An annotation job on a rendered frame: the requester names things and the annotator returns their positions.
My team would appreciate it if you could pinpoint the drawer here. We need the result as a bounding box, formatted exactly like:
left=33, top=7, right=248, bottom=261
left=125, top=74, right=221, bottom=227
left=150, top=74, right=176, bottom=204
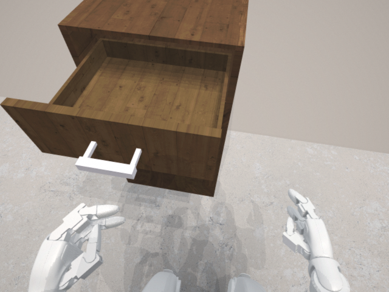
left=0, top=38, right=232, bottom=181

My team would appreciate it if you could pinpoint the robot right hand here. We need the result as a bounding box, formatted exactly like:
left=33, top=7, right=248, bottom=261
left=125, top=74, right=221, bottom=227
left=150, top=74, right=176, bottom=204
left=283, top=189, right=334, bottom=262

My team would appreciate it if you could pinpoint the right robot forearm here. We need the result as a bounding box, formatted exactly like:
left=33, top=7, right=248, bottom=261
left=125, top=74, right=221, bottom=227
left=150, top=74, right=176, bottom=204
left=308, top=257, right=350, bottom=292

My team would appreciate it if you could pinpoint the right robot thigh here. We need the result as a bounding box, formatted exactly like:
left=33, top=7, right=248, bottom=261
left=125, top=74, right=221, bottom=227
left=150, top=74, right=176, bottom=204
left=227, top=277, right=266, bottom=292

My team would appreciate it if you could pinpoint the robot left hand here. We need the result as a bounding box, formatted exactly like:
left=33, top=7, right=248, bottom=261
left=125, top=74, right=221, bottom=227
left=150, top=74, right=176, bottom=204
left=28, top=203, right=126, bottom=292

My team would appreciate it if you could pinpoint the left robot thigh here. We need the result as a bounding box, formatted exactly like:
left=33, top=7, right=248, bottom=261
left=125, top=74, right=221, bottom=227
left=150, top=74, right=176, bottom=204
left=142, top=272, right=181, bottom=292

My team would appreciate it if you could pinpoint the cabinet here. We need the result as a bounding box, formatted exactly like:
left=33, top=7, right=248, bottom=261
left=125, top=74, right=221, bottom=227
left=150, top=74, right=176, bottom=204
left=58, top=0, right=249, bottom=197

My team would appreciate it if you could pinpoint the robot thigh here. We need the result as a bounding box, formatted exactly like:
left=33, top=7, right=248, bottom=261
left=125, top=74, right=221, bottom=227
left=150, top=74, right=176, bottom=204
left=142, top=272, right=181, bottom=292
left=227, top=277, right=266, bottom=292

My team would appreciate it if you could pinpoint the handle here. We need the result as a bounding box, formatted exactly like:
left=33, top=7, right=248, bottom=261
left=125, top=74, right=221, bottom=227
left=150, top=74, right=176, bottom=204
left=75, top=141, right=142, bottom=179

